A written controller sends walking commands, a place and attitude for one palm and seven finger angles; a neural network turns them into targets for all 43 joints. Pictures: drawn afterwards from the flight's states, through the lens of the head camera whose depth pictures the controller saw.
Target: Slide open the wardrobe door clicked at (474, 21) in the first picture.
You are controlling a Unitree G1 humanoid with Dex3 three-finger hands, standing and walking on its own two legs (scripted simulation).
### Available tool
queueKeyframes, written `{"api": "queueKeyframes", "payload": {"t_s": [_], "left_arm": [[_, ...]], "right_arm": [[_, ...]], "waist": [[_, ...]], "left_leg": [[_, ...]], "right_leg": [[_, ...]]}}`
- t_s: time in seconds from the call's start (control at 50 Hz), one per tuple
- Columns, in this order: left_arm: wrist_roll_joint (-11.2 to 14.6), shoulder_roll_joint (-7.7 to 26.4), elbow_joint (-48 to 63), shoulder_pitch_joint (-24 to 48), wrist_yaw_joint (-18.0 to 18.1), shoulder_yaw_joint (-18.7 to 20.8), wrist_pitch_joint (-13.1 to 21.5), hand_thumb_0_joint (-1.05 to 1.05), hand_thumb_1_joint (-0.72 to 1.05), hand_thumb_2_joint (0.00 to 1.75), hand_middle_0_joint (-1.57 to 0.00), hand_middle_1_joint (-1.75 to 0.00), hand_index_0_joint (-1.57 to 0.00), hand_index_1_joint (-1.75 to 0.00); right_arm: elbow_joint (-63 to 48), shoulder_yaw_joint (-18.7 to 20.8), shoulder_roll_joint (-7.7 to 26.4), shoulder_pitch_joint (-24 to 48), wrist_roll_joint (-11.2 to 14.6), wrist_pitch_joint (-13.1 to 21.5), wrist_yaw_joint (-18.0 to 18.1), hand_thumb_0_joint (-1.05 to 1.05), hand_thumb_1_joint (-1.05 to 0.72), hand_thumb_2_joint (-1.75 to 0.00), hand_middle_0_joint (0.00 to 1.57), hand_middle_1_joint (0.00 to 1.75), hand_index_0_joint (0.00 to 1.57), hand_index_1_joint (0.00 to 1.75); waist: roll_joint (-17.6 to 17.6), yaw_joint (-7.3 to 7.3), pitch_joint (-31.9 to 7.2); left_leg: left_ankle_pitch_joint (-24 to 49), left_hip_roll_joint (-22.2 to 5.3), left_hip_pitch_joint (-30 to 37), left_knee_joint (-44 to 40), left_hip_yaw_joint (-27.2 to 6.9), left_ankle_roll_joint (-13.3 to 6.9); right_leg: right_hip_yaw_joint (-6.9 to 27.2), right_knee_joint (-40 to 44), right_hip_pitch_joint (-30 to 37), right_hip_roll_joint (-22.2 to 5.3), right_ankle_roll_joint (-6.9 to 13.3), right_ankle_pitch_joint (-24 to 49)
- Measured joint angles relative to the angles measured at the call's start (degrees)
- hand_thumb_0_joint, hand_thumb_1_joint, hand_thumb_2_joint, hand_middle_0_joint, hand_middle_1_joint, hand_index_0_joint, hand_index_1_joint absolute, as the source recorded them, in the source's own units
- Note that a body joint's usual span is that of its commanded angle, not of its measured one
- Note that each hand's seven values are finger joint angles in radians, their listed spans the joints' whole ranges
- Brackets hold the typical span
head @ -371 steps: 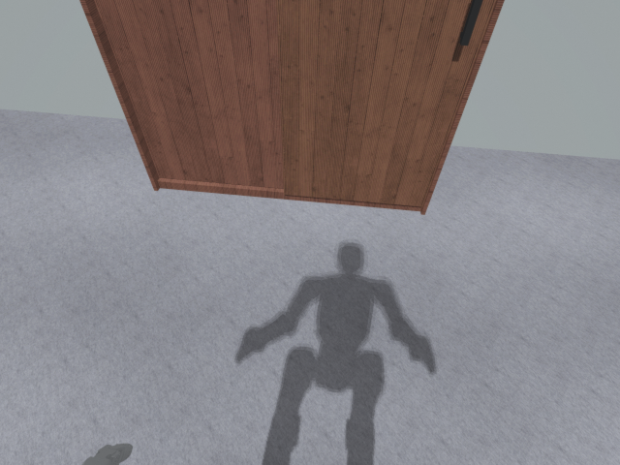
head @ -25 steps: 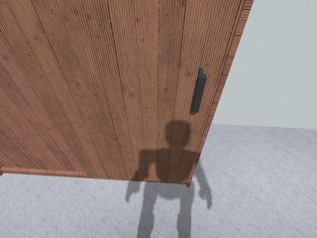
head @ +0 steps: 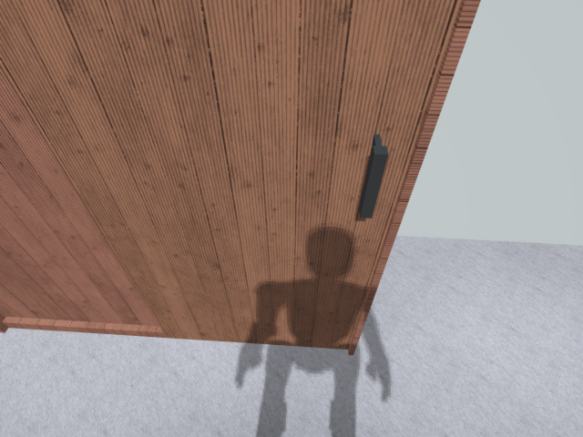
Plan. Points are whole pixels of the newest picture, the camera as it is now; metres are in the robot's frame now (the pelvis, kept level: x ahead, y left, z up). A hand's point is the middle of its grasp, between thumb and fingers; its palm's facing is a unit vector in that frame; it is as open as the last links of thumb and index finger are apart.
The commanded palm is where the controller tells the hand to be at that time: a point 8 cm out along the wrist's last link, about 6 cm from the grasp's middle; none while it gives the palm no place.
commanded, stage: come to a stop and stand still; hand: right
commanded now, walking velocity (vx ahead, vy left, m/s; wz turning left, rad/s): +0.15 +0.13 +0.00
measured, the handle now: (371, 177) +0.51 -0.10 +0.08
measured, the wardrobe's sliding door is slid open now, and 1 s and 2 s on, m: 0.00 0.00 0.00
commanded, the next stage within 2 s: none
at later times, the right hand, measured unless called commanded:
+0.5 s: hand out of the picture +0.03 -0.17 -0.18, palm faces +0.04 +0.97 -0.22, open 7.3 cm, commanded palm none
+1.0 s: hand out of the picture -0.04 -0.25 -0.17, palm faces +0.02 +0.96 -0.26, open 7.4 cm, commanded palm none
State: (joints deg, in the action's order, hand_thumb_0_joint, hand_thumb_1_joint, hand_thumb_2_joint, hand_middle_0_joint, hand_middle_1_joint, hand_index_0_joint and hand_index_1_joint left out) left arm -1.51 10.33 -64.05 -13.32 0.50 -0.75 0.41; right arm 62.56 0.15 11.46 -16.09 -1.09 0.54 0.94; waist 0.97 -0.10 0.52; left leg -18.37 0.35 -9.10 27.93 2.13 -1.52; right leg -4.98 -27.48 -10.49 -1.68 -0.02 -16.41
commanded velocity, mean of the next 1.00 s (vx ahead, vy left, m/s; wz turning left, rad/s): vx -0.03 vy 0.00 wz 0.00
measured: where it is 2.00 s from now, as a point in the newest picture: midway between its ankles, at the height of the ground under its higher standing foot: outside the picture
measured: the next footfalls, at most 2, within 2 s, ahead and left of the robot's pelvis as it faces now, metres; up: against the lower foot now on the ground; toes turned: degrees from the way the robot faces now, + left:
left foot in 1.90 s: -0.14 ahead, +0.00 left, +0.00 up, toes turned +5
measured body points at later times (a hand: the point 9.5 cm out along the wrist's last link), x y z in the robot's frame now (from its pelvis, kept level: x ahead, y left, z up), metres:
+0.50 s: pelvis +0.02 +0.01 +0.00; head +0.05 +0.00 +0.44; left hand +0.05 +0.24 -0.16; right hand +0.03 -0.22 -0.16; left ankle -0.04 +0.10 -0.74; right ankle -0.02 -0.12 -0.73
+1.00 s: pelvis -0.06 -0.05 +0.00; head -0.07 -0.05 +0.45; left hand -0.02 +0.20 -0.15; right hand -0.04 -0.30 -0.15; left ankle -0.04 +0.10 -0.73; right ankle +0.02 -0.11 -0.74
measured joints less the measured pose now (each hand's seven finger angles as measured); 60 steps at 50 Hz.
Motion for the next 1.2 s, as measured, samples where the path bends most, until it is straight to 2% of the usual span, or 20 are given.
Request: {"api": "queueKeyframes", "payload": {"t_s": [0.2,0.32,0.46,0.5,0.54,0.56,0.6,0.62,0.66,0.74,0.94,1.2], "left_arm": [[0.4,-2.9,-0.9,-3.7,1.3,0.4,0.3,0.0,0.91,0.9,-0.2,-0.3,-0.2,-0.3],[1.0,-3.4,-0.8,-2.2,2.4,0.9,-0.4,0.01,0.92,0.9,-0.2,-0.3,-0.2,-0.3],[0.9,-2.1,1.8,0.0,2.4,1.8,0.2,0.01,0.92,0.9,-0.2,-0.3,-0.2,-0.3],[1.2,-1.1,3.6,1.0,1.8,2.0,-0.6,0.01,0.92,0.9,-0.2,-0.3,-0.2,-0.3],[1.2,-0.5,6.0,2.1,1.4,2.1,-0.8,0.01,0.91,0.9,-0.2,-0.3,-0.2,-0.3],[1.2,-0.4,7.1,2.6,1.3,2.2,-0.7,0.01,0.91,0.9,-0.2,-0.3,-0.2,-0.3],[1.1,0.0,8.9,2.6,1.0,2.2,-0.1,0.01,0.91,0.9,-0.2,-0.3,-0.2,-0.3],[0.9,0.2,9.4,2.2,0.9,2.2,0.1,0.01,0.91,0.9,-0.2,-0.3,-0.2,-0.3],[0.6,0.3,10.0,1.6,0.9,1.9,-0.1,0.01,0.91,0.9,-0.2,-0.3,-0.2,-0.3],[0.2,1.1,10.4,1.4,0.3,1.4,-0.6,0.0,0.91,0.9,-0.2,-0.3,-0.2,-0.3],[-0.2,2.1,9.4,-2.0,-0.6,1.0,-1.4,0.01,0.91,0.9,-0.2,-0.3,-0.2,-0.3],[0.3,3.4,4.8,-3.1,-0.3,1.7,-1.6,0.01,0.91,0.9,-0.2,-0.3,-0.2,-0.3]], "right_arm": [[0.9,0.8,-3.4,-4.5,0.0,0.7,0.4,0.0,-0.91,-0.9,0.2,0.29,0.2,0.3],[0.7,0.6,-4.2,-4.2,0.4,0.6,1.5,0.0,-0.91,-0.9,0.2,0.29,0.2,0.3],[-1.8,1.2,-3.1,-1.1,0.2,0.0,2.1,0.0,-0.91,-0.9,0.2,0.29,0.2,0.3],[-2.2,1.2,-2.9,0.1,-0.1,0.7,2.8,0.01,-0.91,-0.9,0.2,0.29,0.21,0.3],[-3.6,1.1,-2.5,0.4,-0.4,1.7,3.2,0.01,-0.91,-0.9,0.2,0.29,0.2,0.3],[-4.4,0.9,-2.1,0.3,-0.4,1.8,3.2,0.01,-0.91,-0.9,0.2,0.29,0.2,0.3],[-5.4,0.5,-1.4,0.1,0.1,1.5,2.9,0.0,-0.91,-0.9,0.2,0.29,0.2,0.3],[-5.7,0.5,-0.9,0.2,0.2,0.9,2.7,0.0,-0.91,-0.9,0.2,0.29,0.2,0.3],[-6.3,0.6,0.0,1.0,0.2,-0.1,2.5,0.0,-0.91,-0.9,0.2,0.29,0.2,0.3],[-7.6,0.3,0.7,2.3,-0.1,-0.4,1.8,0.0,-0.91,-0.9,0.2,0.29,0.2,0.3],[-8.0,0.3,1.9,-1.3,-0.3,-1.0,0.7,0.0,-0.91,-0.9,0.2,0.29,0.2,0.3],[-2.5,0.0,0.7,-6.9,-0.2,-0.8,0.3,0.0,-0.91,-0.9,0.2,0.29,0.2,0.3]], "waist": [[-0.1,-0.01,1.0],[0.5,-0.12,2.1],[0.8,-0.31,2.4],[-0.8,-0.06,2.5],[-1.3,0.21,3.2],[-1.2,0.4,3.4],[-1.3,0.92,3.2],[-1.2,1.07,2.6],[-0.6,0.59,1.4],[-1.5,0.08,0.7],[-2.0,0.38,-0.7],[-1.5,-0.26,0.7]], "left_leg": [[-4.4,1.4,0.1,3.6,0.4,-0.9],[-3.1,1.3,0.7,2.0,0.7,-0.7],[-2.3,0.5,-0.4,1.5,0.0,-0.4],[-1.8,1.3,-0.9,0.8,0.5,-0.2],[-0.4,1.3,-1.7,1.6,0.2,-0.1],[0.2,1.0,-2.1,2.7,-0.1,-0.2],[0.4,0.8,-2.5,5.5,-0.1,-0.1],[-0.3,0.5,-2.2,6.2,0.0,0.2],[-2.5,-0.3,-1.0,4.9,-0.8,1.0],[0.3,-0.7,-1.0,3.3,-0.6,1.8],[1.4,-1.5,-3.9,1.4,-1.4,1.0],[1.9,-1.0,-4.8,0.2,-3.1,0.8]], "right_leg": [[0.5,-5.6,-0.9,-1.6,-1.1,-5.2],[0.6,-3.1,0.1,-1.5,-1.4,-4.1],[-0.3,-1.4,-0.3,-0.7,-0.8,-2.2],[0.0,-6.2,-3.6,-1.7,-0.6,-2.5],[1.3,-10.1,-6.5,-1.1,0.3,-5.1],[1.6,-9.1,-6.7,-0.3,0.7,-4.4],[1.6,-5.0,-5.3,0.4,1.5,2.4],[1.6,-5.1,-5.0,0.7,1.9,2.4],[1.3,-6.6,-5.3,1.7,2.4,0.9],[1.4,-5.4,-5.5,2.1,3.1,2.4],[1.4,-0.3,-7.2,3.7,4.3,7.1],[1.6,2.0,-7.7,4.3,4.1,7.6]]}}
